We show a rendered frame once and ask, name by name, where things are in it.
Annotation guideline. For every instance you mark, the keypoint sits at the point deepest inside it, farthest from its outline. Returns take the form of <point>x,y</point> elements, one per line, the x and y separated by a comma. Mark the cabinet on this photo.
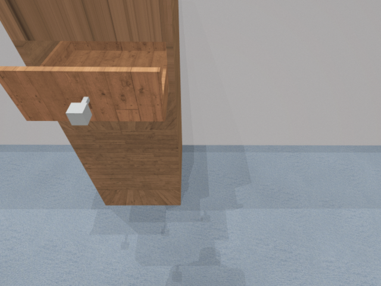
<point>129,163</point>

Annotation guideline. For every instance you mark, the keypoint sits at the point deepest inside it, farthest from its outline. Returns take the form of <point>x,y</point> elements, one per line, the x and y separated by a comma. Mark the drawer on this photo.
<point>125,81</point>

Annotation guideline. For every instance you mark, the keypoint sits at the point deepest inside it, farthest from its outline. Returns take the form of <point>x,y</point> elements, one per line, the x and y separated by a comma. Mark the handle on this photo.
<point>79,113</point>

